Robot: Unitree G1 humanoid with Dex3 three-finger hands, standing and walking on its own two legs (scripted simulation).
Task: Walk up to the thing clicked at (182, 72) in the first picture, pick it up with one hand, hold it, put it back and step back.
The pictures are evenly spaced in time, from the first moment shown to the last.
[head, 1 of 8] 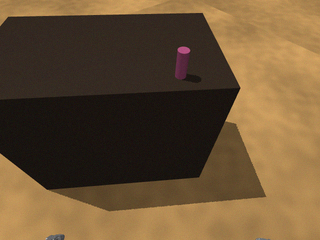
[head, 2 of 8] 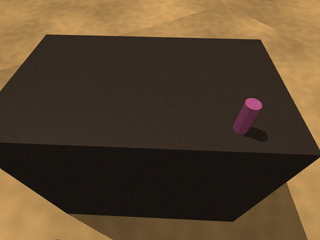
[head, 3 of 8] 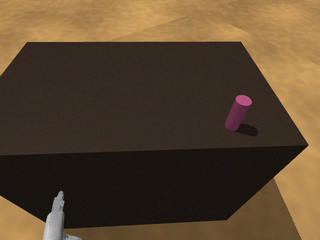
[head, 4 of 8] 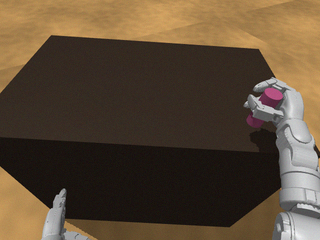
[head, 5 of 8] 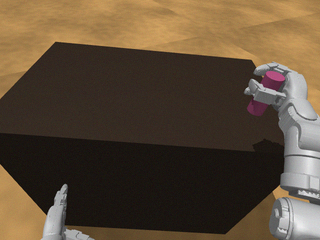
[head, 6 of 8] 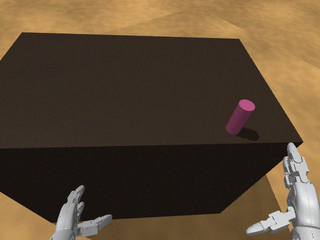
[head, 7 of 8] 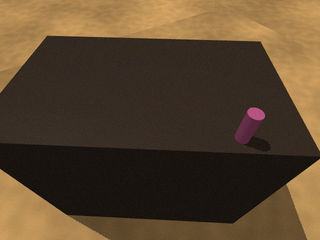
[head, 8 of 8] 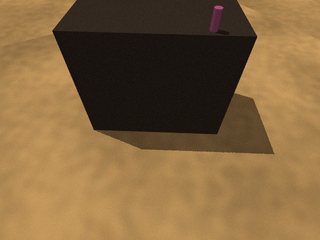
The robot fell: no
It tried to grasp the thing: yes
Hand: right
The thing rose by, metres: 0.23
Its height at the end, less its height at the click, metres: +0.00
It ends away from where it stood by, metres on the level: 0.03
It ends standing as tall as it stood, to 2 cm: yes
